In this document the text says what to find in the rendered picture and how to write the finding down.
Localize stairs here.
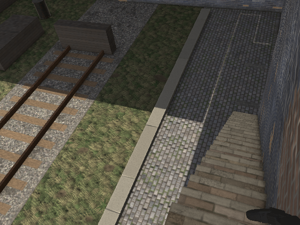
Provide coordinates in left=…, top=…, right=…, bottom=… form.
left=157, top=111, right=268, bottom=225

